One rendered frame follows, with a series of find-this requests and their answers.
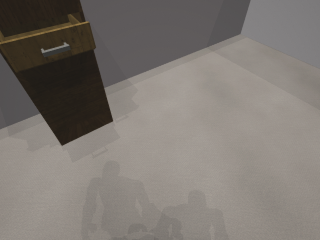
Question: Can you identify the handle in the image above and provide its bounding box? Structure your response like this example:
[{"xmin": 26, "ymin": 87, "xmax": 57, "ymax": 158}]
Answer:
[{"xmin": 41, "ymin": 42, "xmax": 71, "ymax": 57}]

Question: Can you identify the drawer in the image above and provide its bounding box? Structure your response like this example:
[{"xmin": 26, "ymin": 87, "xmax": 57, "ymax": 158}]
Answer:
[{"xmin": 0, "ymin": 14, "xmax": 96, "ymax": 73}]

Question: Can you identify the cabinet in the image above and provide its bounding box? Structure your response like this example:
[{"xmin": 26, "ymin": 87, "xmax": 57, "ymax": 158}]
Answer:
[{"xmin": 0, "ymin": 0, "xmax": 113, "ymax": 146}]

